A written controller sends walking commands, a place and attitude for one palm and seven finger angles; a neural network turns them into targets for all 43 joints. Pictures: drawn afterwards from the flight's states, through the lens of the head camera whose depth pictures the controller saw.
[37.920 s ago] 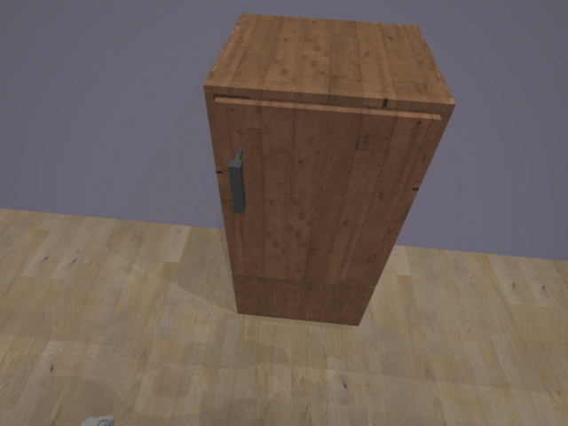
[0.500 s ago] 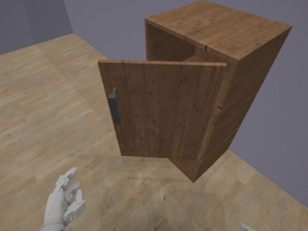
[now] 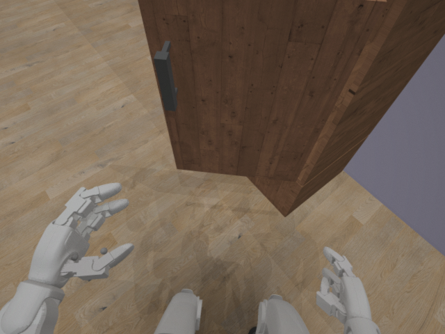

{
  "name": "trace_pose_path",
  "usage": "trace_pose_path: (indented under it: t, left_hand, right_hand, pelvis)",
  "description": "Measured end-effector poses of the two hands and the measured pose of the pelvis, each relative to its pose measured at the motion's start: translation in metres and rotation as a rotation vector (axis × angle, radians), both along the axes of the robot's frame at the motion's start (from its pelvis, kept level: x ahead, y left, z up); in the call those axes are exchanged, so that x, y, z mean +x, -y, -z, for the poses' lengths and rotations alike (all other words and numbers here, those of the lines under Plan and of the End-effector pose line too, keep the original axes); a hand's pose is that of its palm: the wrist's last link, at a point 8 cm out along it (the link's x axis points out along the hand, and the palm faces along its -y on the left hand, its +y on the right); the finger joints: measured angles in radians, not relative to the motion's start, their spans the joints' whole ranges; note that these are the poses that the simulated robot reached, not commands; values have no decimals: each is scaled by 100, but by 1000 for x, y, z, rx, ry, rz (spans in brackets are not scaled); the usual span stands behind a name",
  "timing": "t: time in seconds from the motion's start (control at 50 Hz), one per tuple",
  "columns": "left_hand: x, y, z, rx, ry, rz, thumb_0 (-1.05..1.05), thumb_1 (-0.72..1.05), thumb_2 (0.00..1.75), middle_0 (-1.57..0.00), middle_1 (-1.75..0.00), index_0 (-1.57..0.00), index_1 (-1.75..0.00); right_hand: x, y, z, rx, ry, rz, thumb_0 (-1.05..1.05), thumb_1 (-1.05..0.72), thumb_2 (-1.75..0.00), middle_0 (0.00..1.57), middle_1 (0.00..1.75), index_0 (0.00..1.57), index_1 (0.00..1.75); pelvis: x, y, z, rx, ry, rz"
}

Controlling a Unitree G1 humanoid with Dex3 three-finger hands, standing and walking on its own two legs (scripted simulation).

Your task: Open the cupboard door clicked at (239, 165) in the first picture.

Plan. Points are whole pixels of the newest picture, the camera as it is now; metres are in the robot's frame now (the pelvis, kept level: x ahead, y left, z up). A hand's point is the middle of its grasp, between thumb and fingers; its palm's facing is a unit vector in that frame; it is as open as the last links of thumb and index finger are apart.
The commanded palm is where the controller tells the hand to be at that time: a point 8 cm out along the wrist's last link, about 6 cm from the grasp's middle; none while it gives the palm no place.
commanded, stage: raise the hand with hooked fingers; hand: left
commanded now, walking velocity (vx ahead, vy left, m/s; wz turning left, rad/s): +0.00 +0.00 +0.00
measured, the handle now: (169, 77) +0.60 +0.18 +0.08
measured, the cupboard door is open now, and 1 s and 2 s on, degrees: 46 46 46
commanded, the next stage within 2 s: move the hooked fingers beside the handle in 1.42 s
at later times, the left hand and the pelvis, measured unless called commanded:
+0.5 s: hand (69, 227) +0.25 +0.26 +0.07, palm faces -0.03 -1.00 -0.06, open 13.0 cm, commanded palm +0.23 +0.32 +0.07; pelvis +0.00 +0.03 +0.02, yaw -1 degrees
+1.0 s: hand (60, 188) +0.31 +0.29 +0.08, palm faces -0.02 -1.00 -0.05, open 13.9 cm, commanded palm +0.28 +0.33 +0.09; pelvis +0.02 +0.02 +0.03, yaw -1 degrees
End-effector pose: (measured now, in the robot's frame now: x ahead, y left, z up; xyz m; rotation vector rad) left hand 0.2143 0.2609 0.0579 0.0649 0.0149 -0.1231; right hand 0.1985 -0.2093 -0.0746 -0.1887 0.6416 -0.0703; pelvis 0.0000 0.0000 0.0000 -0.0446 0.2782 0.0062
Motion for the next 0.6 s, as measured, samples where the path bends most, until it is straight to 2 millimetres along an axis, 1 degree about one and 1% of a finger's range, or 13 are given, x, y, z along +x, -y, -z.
trace_pose_path:
  t: [0.04, 0.1, 0.16, 0.22, 0.3, 0.34, 0.38, 0.42, 0.48, 0.54, 0.6]
  left_hand:
    - [7, -3, 4, -23, -89, 8, 1, 26, 62, -25, -71, -25, -71]
    - [6, -15, 4, -41, -157, -56, 1, 20, 59, -26, -76, -26, -76]
    - [-2, -30, -5, -22, -122, -146, 1, 13, 56, -26, -80, -26, -80]
    - [-8, -42, -10, 4, -58, -190, 1, 6, 53, -27, -85, -27, -85]
    - [-6, -43, -2, 8, -37, -139, 0, -4, 49, -27, -91, -27, -91]
    - [-1, -41, 5, 0, -56, -94, 0, -8, 47, -27, -94, -27, -94]
    - [5, -39, 7, -5, -70, -61, 0, -13, 45, -28, -97, -28, -97]
    - [11, -41, 3, -6, -66, -51, 0, -18, 43, -28, -100, -28, -100]
    - [17, -49, -13, -2, -21, -82, 0, -25, 40, -29, -104, -29, -104]
    - [21, -59, -26, 6, 14, -129, 0, -32, 37, -29, -109, -29, -109]
    - [24, -69, -27, 12, -6, -152, 0, -38, 35, -30, -113, -30, -113]
  right_hand:
    - [-19, -2, 1, 25, -40, 44, 2, -90, -90, 21, 30, 20, 30]
    - [-44, 0, -3, 26, -81, 96, 2, -90, -90, 21, 30, 20, 30]
    - [-61, 8, -8, -9, -108, 113, 2, -90, -90, 21, 30, 20, 30]
    - [-68, 17, -12, -61, -123, 101, 2, -90, -90, 21, 30, 20, 30]
    - [-65, 27, -16, -121, -112, 83, 2, -90, -90, 21, 30, 20, 30]
    - [-61, 29, -20, -140, -94, 81, 2, -90, -90, 21, 30, 20, 30]
    - [-55, 28, -26, -149, -71, 82, 2, -90, -90, 21, 30, 20, 30]
    - [-48, 25, -32, -151, -46, 80, 2, -90, -90, 21, 30, 20, 30]
    - [-39, 18, -41, -136, -17, 69, 2, -90, -90, 20, 30, 20, 30]
    - [-30, 9, -45, -113, -2, 46, 1, -90, -90, 20, 30, 20, 30]
    - [-23, 3, -45, -92, -2, 21, 1, -90, -90, 21, 30, 20, 30]
  pelvis:
    - [-1, -3, -5, 7, 0, 10]
    - [0, -8, -14, 15, 0, 22]
    - [0, -12, -18, 17, -1, 26]
    - [-1, -16, -17, 13, -3, 18]
    - [-3, -21, -13, 6, -5, 8]
    - [-4, -23, -13, 3, -3, 8]
    - [-4, -24, -14, 1, 1, 9]
    - [-3, -25, -16, -1, 6, 11]
    - [1, -26, -21, -3, 13, 11]
    - [5, -26, -25, -5, 15, 8]
    - [7, -26, -26, -5, 13, 3]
